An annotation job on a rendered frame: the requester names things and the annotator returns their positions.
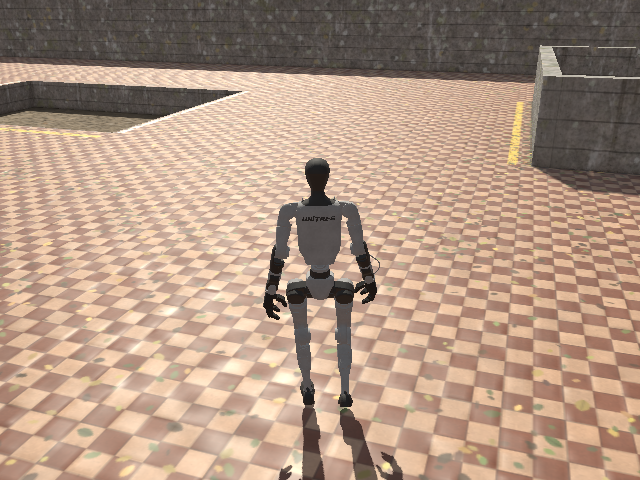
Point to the right robot hand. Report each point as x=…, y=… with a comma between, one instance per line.
x=371, y=288

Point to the robot foot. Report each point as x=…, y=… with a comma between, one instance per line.
x=308, y=397
x=345, y=400

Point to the left robot hand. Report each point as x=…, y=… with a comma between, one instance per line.
x=269, y=305

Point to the left robot forearm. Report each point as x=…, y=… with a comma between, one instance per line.
x=274, y=274

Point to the left robot foot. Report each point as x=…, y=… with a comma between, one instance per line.
x=308, y=397

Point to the right robot upper arm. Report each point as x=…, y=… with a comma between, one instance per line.
x=350, y=211

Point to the left robot upper arm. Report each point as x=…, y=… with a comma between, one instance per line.
x=287, y=212

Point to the right robot foot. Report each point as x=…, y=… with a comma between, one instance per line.
x=345, y=400

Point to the right robot forearm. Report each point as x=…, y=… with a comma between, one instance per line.
x=365, y=266

